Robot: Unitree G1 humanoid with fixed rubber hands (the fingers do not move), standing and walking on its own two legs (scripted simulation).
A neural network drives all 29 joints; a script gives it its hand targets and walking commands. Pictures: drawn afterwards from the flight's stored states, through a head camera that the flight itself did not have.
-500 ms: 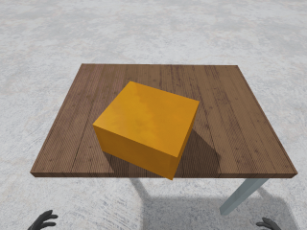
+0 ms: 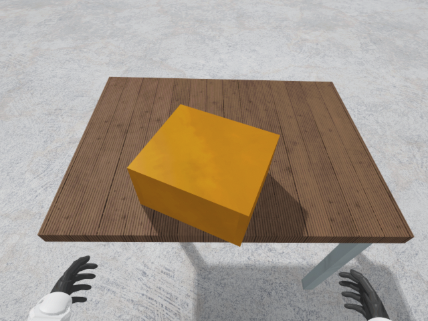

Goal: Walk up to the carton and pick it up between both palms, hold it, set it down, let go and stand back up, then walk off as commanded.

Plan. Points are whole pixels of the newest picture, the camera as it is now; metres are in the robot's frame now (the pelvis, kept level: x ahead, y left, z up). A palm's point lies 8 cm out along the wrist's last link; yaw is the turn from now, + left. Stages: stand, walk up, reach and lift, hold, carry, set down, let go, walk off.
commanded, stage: reach and lift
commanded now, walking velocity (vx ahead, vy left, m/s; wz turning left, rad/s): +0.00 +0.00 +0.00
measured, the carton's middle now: (208, 170) +0.45 +0.01 -0.04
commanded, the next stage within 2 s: none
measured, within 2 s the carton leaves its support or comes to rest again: neither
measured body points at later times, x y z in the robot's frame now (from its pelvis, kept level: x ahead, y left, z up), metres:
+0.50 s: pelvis -0.02 +0.03 +0.01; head -0.03 +0.05 +0.46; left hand +0.18 +0.31 -0.05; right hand +0.14 -0.22 -0.04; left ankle +0.02 +0.14 -0.73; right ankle +0.02 -0.11 -0.73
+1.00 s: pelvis +0.02 +0.03 +0.01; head +0.02 +0.04 +0.46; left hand +0.22 +0.33 +0.01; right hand +0.16 -0.16 -0.01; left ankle +0.02 +0.14 -0.73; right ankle +0.02 -0.12 -0.73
